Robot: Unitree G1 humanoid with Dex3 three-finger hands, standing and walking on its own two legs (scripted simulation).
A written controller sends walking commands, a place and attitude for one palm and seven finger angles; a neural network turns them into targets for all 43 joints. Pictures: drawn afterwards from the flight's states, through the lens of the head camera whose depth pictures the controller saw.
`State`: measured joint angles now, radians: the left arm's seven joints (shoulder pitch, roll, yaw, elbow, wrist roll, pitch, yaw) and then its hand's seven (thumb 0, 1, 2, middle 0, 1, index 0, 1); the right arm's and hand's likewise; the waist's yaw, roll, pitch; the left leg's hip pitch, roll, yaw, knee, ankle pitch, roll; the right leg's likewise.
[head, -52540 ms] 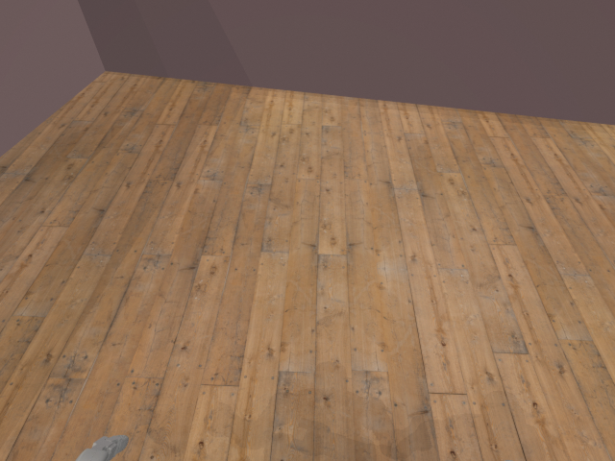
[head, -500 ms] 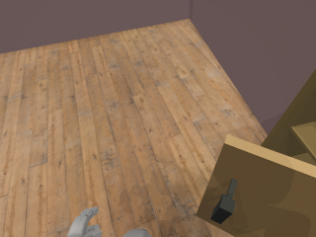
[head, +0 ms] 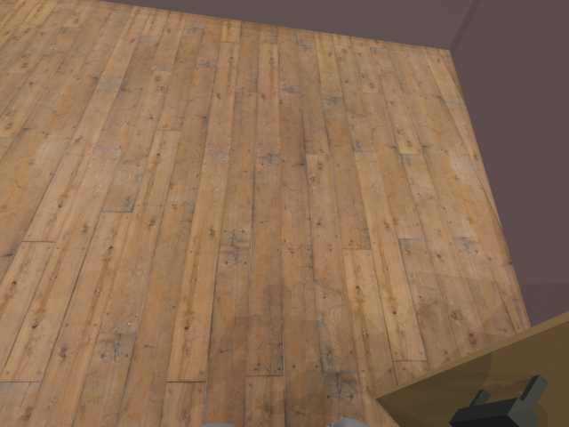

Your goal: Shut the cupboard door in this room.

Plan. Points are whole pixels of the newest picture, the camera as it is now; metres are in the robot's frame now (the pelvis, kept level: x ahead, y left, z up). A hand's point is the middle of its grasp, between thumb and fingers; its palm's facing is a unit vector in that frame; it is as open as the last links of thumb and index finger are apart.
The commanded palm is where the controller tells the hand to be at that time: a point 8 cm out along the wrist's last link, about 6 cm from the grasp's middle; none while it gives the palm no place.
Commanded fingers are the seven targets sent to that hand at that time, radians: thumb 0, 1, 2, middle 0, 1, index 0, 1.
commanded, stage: turn or walk to find it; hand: left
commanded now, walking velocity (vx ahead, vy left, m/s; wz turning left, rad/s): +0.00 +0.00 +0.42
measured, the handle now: (497, 406) +0.17 -0.22 +0.04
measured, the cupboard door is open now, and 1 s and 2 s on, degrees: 48 46 46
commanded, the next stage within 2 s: none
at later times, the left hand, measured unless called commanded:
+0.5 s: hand out of the picture +0.12 +0.16 -0.13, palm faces +0.16 -0.95 -0.28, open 7.3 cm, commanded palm none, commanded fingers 0.00 0.90 0.90 -0.20 -0.30 -0.20 -0.30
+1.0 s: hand out of the picture -0.10 +0.17 -0.18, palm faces +0.46 -0.86 -0.25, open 7.4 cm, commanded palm none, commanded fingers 0.00 0.90 0.90 -0.20 -0.30 -0.20 -0.30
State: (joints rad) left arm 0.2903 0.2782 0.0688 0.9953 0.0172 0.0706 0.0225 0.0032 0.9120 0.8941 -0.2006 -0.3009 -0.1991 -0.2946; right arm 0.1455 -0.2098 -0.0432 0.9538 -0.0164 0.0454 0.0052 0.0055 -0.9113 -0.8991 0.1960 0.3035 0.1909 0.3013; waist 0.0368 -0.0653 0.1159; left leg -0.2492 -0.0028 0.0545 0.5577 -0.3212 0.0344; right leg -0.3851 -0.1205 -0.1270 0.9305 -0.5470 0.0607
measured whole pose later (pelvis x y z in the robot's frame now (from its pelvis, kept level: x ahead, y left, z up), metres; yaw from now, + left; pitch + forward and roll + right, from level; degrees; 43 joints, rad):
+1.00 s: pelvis -0.01 -0.02 -0.01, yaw +25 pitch +1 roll +0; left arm 0.29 0.23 0.07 0.99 0.02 0.04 0.02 0.00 0.91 0.89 -0.20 -0.30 -0.20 -0.29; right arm 0.19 -0.23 -0.08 1.01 0.00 0.03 0.02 0.00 -0.91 -0.90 0.20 0.30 0.20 0.30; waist 0.02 -0.05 0.13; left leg -0.27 0.00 0.10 0.60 -0.32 0.03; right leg -0.31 -0.17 -0.23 0.76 -0.46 0.05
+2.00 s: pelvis -0.03 -0.05 -0.01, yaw +49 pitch +0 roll +0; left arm 0.28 0.22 0.07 0.97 0.02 0.03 0.02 0.00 0.91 0.89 -0.20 -0.30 -0.20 -0.30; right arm 0.31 -0.24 -0.07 1.07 -0.01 0.06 0.01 0.00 -0.91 -0.90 0.20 0.30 0.19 0.30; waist -0.03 0.00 0.14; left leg -0.27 0.03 0.10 0.61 -0.34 -0.04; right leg -0.25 -0.17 -0.25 0.64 -0.36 0.04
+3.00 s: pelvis -0.04 -0.05 -0.01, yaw +75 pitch +1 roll +1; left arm 0.29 0.25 0.06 0.98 0.02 0.05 0.02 0.00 0.91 0.89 -0.20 -0.30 -0.20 -0.29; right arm 0.09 -0.21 -0.05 0.92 -0.01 0.03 0.01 0.01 -0.91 -0.90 0.20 0.30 0.19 0.30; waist 0.04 -0.07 0.11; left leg -0.27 -0.01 0.08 0.59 -0.33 0.03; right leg -0.33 -0.15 -0.15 0.89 -0.54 0.07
